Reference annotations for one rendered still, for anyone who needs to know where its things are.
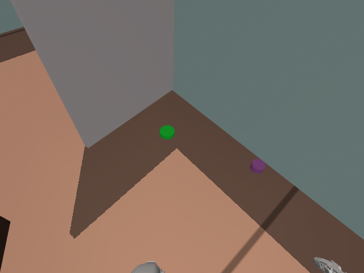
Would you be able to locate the right robot hand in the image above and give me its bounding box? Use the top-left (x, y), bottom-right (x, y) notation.
top-left (313, 257), bottom-right (347, 273)

